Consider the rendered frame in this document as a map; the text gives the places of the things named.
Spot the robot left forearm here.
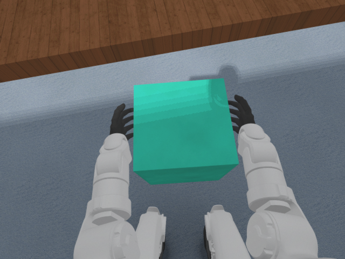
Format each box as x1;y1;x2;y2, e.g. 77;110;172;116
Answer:
73;133;132;259

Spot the right robot hand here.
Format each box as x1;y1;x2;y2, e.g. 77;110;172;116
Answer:
228;95;256;134

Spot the right robot thigh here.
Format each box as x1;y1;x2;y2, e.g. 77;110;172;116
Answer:
204;210;251;259

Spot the right robot shin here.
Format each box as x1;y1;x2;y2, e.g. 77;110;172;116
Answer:
209;205;232;259

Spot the robot right forearm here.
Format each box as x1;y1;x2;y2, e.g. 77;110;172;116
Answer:
238;124;318;243

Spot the carton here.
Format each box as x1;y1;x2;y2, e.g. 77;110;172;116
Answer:
133;78;239;185

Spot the right robot upper arm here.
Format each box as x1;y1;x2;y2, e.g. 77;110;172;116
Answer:
246;210;336;259

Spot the left robot upper arm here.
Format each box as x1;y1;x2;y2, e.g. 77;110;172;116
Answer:
74;220;140;259

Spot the left robot hand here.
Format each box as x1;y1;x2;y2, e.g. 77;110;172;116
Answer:
109;103;134;140

